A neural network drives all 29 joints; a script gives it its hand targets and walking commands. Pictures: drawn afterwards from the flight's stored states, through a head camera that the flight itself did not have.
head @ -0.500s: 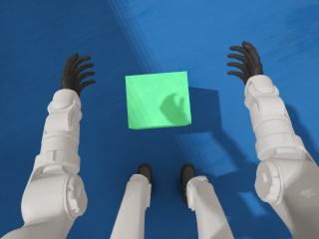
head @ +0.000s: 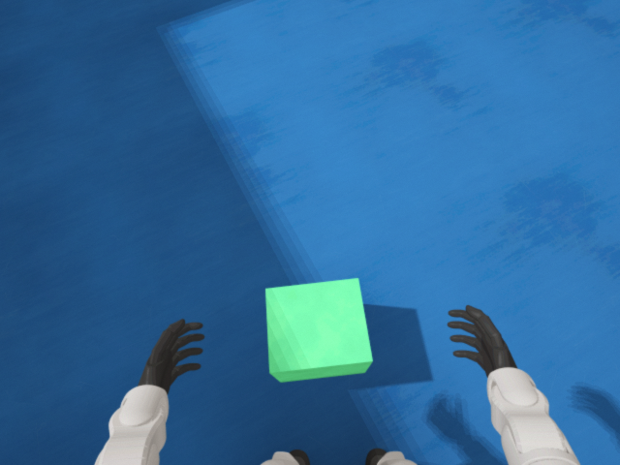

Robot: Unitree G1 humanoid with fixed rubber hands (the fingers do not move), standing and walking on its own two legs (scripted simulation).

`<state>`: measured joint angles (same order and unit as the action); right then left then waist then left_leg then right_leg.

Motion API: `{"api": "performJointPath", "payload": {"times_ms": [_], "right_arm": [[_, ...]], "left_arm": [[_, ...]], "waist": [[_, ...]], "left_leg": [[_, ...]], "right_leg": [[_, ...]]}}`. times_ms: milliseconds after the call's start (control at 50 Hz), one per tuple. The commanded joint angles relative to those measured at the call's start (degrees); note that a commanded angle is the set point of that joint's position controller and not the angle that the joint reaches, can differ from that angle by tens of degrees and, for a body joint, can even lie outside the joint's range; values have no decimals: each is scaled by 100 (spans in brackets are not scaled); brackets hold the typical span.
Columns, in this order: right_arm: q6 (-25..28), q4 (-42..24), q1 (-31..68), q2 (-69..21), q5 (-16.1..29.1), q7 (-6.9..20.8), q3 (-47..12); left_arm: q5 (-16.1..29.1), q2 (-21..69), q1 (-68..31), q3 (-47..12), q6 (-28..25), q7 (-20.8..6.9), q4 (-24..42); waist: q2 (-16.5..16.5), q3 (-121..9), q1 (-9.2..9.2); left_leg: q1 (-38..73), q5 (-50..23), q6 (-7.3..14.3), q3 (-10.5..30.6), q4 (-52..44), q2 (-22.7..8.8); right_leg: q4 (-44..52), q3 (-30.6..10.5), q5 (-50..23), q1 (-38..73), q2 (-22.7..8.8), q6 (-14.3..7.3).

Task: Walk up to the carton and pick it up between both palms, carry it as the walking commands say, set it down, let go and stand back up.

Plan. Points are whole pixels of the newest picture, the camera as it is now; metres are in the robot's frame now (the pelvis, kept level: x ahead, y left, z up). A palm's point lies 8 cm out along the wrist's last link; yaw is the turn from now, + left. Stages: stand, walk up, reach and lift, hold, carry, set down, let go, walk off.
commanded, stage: let go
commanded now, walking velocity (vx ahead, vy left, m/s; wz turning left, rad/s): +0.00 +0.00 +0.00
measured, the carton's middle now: (317, 332) +0.42 +0.04 -0.64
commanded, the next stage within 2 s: stand in 0.68 s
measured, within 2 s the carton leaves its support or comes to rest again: neither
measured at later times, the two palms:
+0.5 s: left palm (161, 455) +0.16 +0.20 -0.04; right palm (569, 463) +0.15 -0.25 -0.05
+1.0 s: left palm out of the picture +0.11 +0.28 -0.08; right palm out of the picture +0.12 -0.29 -0.06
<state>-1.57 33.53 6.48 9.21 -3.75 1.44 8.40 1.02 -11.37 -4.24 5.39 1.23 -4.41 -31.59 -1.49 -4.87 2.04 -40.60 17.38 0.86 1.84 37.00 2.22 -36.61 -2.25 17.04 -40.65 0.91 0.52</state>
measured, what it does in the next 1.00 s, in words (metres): stands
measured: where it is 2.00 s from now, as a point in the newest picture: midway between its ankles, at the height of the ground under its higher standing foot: outside the picture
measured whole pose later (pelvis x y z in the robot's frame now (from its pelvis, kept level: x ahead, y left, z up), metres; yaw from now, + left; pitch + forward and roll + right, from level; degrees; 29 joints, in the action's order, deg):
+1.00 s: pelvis +0.01 -0.01 +0.02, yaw +1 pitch -1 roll +0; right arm -1.0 41.7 -13.9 17.4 -2.3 -0.6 2.7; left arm -2.2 -18.9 14.2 2.5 1.9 0.5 -40.7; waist 1.5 -0.6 0.2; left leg -10.2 17.6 0.5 3.0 29.3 1.6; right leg -28.5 -1.3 17.2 -9.9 1.2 -0.3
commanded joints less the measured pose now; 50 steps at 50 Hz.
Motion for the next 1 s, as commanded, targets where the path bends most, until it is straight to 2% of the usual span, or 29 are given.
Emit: {"api": "performJointPath", "payload": {"times_ms": [0,60,160,220,260,320,520,660,680,700,720,760,800,860,980], "right_arm": [[336,-958,-890,627,98,-20,-12],[368,-1204,-1223,631,218,-24,-139],[225,-1475,-1611,699,299,64,-298],[35,-1563,-1641,732,320,143,-383],[-132,-1584,-1599,701,326,197,-454],[-357,-1595,-1636,666,285,257,-472],[-596,-1792,-1605,801,217,269,-337],[-419,-1628,-1715,957,404,123,-442],[-241,-635,-1774,1248,192,-112,-366],[-137,-523,-1931,1353,151,-202,-336],[-55,-406,-1929,1453,113,-217,-327],[64,-268,-1794,1438,95,-206,-367],[134,-103,-1721,1502,131,-206,-356],[193,85,-1658,1588,146,-226,-355],[258,478,-1646,1765,145,-262,-351]], "left_arm": [[-93,-467,945,60,-321,97,1015],[-130,-454,1182,-23,-353,124,1306],[-160,-591,1453,-124,-205,134,1491],[-110,-642,1392,-224,-3,83,1506],[-95,-611,1342,-239,170,41,1466],[-141,-566,1312,-199,382,10,1448],[-314,-687,1373,-69,655,-1,1494],[-164,-610,1420,-153,1019,284,1750],[-267,-1381,1465,-8,595,493,694],[-308,-1441,1514,-21,391,525,586],[-320,-1365,1416,-43,260,535,534],[-342,-1258,1398,-75,97,520,427],[-330,-1255,1389,-92,5,496,209],[-316,-1320,1432,-100,-77,498,-72],[-323,-1511,1476,-138,-172,543,-543]], "waist": [[117,-2063,-97],[73,-1438,-103],[223,-461,-160],[279,141,-233],[256,551,-214],[217,840,-184],[235,894,-161],[187,508,-199],[872,541,-66],[730,432,-175],[509,456,-239],[193,450,-203],[17,341,-213],[36,232,-189],[72,228,-209]], "left_leg": [[2807,-3457,-321,144,-567,-20],[3001,-3093,-314,86,-917,13],[3013,-2039,-210,-60,-1385,32],[3006,-1384,-171,-142,-1474,36],[2993,-945,-165,-194,-1503,22],[3067,-648,-158,-259,-1517,12],[3359,-853,-138,-188,-1468,73],[3291,-1262,-158,-69,-1208,67],[2716,-1121,-276,126,-1047,-292],[3075,-1032,-196,237,-1008,-358],[3099,-946,-145,310,-1066,-401],[2939,-864,-120,379,-1130,-443],[2843,-1160,-114,441,-1197,-511],[2769,-1348,-90,517,-1224,-552],[2822,-1520,-47,610,-1337,-615]], "right_leg": [[588,71,-2726,2195,201,64],[880,68,-2652,2724,184,76],[1221,86,-2229,3548,93,78],[1400,60,-1708,3650,33,86],[1508,61,-1186,3582,-10,87],[1601,69,-826,3618,-34,98],[1515,95,-1040,3872,10,122],[1223,168,-1601,3945,12,37],[1250,-168,-1104,3210,-326,31],[1384,-307,-504,2951,-392,-16],[1343,-372,-383,2917,-395,-81],[1351,-420,-244,2839,-388,-106],[1229,-371,-696,3040,-371,-118],[1147,-362,-1174,3216,-394,-117],[1165,-394,-1464,3333,-451,-140]]}}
